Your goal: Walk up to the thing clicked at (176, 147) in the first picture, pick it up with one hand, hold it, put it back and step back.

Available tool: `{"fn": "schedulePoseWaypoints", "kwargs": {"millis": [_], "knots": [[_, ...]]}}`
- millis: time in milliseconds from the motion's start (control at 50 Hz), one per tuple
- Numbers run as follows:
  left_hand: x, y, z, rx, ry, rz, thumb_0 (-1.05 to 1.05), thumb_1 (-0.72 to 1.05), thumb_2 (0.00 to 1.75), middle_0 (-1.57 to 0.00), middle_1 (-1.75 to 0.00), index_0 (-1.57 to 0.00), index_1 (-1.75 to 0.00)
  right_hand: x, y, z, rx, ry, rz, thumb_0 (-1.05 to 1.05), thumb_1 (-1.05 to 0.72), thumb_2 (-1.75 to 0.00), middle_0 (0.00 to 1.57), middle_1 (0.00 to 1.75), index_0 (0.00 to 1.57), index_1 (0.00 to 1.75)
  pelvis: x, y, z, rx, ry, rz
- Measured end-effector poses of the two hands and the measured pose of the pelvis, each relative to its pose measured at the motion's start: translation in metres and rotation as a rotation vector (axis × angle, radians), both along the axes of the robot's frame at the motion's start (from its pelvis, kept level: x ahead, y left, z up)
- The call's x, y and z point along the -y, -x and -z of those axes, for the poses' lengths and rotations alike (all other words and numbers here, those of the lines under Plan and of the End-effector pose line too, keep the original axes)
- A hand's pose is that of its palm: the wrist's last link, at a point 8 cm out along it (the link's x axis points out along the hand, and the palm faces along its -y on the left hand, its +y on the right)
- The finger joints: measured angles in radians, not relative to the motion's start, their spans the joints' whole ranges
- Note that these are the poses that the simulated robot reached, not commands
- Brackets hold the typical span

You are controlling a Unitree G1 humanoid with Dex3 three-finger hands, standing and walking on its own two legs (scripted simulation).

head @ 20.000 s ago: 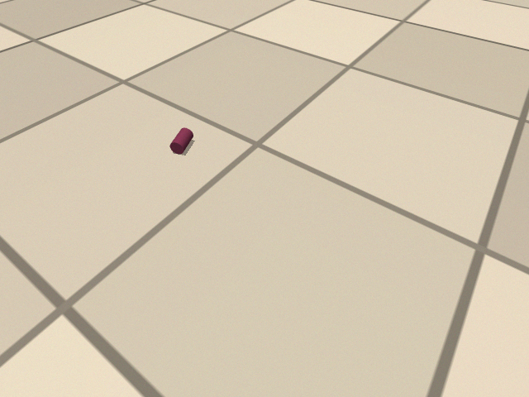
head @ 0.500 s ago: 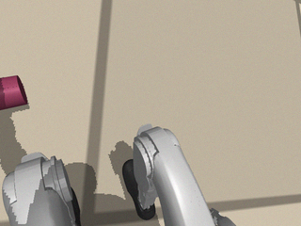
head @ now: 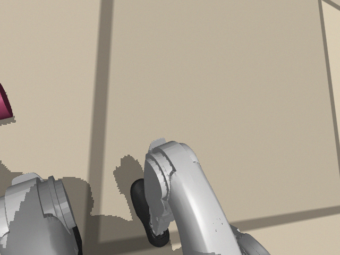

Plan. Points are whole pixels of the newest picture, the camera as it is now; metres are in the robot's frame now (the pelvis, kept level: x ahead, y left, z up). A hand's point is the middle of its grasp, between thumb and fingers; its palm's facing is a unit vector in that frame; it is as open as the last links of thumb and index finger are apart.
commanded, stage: rest palm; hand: left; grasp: from above
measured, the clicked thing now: out of the picture +0.46 +0.30 -0.27
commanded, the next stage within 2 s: close in 0.44 s
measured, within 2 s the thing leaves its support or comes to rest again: neither
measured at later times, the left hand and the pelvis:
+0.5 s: hand out of the picture +0.45 +0.30 -0.25, palm faces -0.44 -0.15 -0.88, open 13.7 cm; pelvis +0.00 +0.00 +0.00, yaw -1 degrees
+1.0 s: hand out of the picture +0.45 +0.31 -0.25, palm faces -0.46 -0.16 -0.87, open 12.2 cm; pelvis -0.01 +0.00 +0.00, yaw -1 degrees
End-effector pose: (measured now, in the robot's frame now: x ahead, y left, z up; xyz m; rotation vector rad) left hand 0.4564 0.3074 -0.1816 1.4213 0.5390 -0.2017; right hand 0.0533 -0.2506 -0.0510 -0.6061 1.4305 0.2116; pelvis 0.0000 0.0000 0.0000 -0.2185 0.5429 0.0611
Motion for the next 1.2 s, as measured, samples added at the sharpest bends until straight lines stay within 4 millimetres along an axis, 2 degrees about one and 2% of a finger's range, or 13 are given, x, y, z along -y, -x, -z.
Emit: {"fn": "schedulePoseWaypoints", "kwargs": {"millis": [120, 340, 460, 620, 880, 1200], "knots": [[-0.004, 0.004, 0.002, -0.009, -0.009, -0.032, 0.00, -0.50, 1.03, -0.11, -1.00, -0.09, -1.01, 0.001, -0.002, -0.001, 0.016, -0.006, -0.012, 0.00, -0.90, -0.90, 0.20, 0.30, 0.20, 0.30, 0.000, 0.002, 0.001, 0.011, 0.002, 0.000], [-0.001, 0.004, 0.010, -0.021, 0.000, -0.013, 0.00, -0.49, 1.03, -0.10, -1.03, -0.09, -1.03, -0.001, 0.020, -0.004, -0.038, -0.001, 0.006, 0.00, -0.90, -0.90, 0.20, 0.30, 0.20, 0.30, 0.000, 0.005, 0.002, 0.021, 0.007, 0.007], [0.004, -0.001, 0.013, -0.005, -0.003, 0.006, 0.00, -0.49, 1.04, -0.10, -1.03, -0.09, -1.04, -0.004, 0.024, -0.007, -0.050, -0.005, 0.005, 0.01, -0.90, -0.90, 0.20, 0.30, 0.20, 0.30, 0.000, 0.004, 0.002, 0.026, 0.012, 0.012], [0.006, -0.002, 0.015, 0.003, -0.010, -0.013, 0.00, -0.46, 1.03, -0.12, -1.04, -0.11, -1.04, -0.006, 0.022, -0.008, -0.031, -0.014, -0.011, 0.00, -0.90, -0.90, 0.20, 0.30, 0.20, 0.30, -0.001, 0.005, 0.003, 0.033, 0.018, 0.017], [-0.005, 0.004, 0.014, -0.024, -0.020, -0.045, 0.00, -0.31, 0.90, -0.21, -0.98, -0.22, -0.97, -0.003, 0.015, -0.008, -0.022, -0.019, -0.022, 0.00, -0.90, -0.90, 0.20, 0.30, 0.20, 0.30, -0.001, 0.006, 0.001, 0.032, 0.016, 0.016], [-0.003, 0.002, 0.014, -0.011, -0.010, -0.004, 0.00, -0.12, 0.78, -0.36, -0.89, -0.37, -0.87, -0.007, 0.012, -0.011, -0.013, -0.009, -0.038, 0.00, -0.90, -0.90, 0.20, 0.30, 0.20, 0.30, -0.002, 0.006, 0.000, 0.037, 0.026, 0.014]]}}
